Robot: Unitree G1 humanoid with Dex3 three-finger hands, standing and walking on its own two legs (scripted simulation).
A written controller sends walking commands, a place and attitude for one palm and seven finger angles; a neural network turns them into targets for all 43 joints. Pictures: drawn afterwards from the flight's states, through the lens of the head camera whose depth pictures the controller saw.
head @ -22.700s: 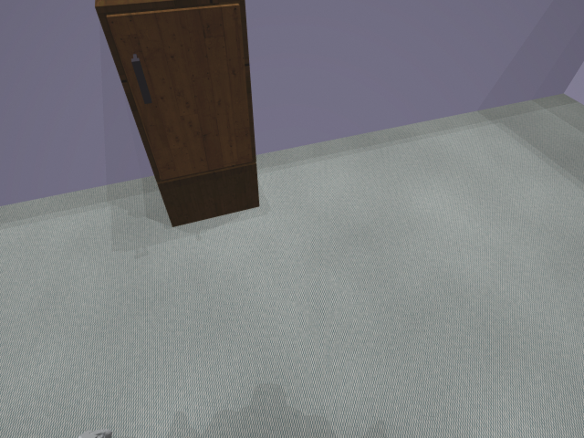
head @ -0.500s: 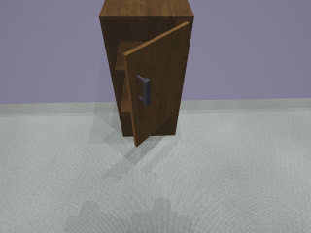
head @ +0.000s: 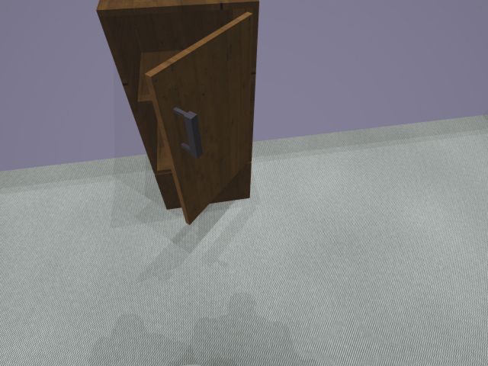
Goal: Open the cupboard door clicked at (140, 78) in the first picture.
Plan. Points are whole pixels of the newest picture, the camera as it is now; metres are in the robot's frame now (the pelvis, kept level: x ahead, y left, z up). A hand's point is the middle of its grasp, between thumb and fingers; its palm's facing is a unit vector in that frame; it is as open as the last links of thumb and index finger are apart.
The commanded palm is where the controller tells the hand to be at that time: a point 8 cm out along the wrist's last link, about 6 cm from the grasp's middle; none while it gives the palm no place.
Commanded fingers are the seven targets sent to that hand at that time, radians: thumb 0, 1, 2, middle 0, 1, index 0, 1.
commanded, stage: walk to a spot facing it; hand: left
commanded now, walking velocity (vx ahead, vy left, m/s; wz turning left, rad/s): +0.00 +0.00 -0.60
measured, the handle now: (187, 133) +0.63 +0.19 -0.03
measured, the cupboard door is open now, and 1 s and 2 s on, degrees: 45 45 45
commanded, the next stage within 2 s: none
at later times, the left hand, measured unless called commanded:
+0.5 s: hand out of the picture +0.09 +0.15 -0.15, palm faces -0.18 -0.95 -0.26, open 7.4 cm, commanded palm none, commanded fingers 0.00 0.90 0.90 -0.20 -0.30 -0.20 -0.30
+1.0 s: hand (228, 336) +0.19 +0.05 -0.15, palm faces -0.50 -0.81 -0.30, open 7.4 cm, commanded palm none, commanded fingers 0.00 0.90 0.90 -0.20 -0.30 -0.20 -0.30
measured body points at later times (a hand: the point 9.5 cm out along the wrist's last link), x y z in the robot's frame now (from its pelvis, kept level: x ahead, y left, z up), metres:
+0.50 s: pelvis +0.00 -0.04 +0.01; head +0.04 -0.06 +0.46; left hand +0.10 +0.20 -0.13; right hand +0.06 -0.31 -0.13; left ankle +0.02 +0.11 -0.69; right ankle -0.04 -0.11 -0.73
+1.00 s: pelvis -0.01 -0.08 +0.00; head +0.03 -0.13 +0.45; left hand +0.22 +0.09 -0.13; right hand -0.11 -0.33 -0.15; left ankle +0.04 +0.07 -0.66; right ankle -0.03 -0.16 -0.73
